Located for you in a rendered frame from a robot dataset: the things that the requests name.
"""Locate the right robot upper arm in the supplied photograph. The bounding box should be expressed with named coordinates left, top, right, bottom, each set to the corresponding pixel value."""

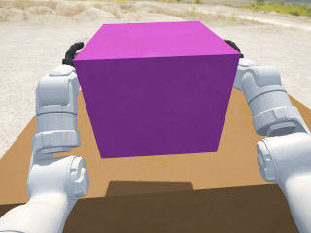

left=256, top=131, right=311, bottom=233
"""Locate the left robot upper arm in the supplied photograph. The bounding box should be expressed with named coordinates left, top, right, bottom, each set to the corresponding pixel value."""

left=0, top=155, right=90, bottom=233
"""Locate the pedestal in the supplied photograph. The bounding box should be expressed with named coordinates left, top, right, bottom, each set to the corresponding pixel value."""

left=0, top=88, right=311, bottom=233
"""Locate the robot right forearm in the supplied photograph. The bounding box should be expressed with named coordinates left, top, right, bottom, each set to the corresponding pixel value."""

left=233, top=58, right=311, bottom=138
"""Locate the robot right hand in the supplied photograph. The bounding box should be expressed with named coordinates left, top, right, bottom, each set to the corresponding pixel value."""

left=224, top=39, right=244, bottom=59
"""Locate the robot left forearm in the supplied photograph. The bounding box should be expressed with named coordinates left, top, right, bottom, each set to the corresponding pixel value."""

left=26, top=64, right=81, bottom=198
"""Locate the robot left hand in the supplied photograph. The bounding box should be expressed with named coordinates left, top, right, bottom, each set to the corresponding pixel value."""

left=62, top=42, right=85, bottom=68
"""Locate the carton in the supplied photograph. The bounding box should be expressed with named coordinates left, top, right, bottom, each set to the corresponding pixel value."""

left=73, top=20, right=241, bottom=159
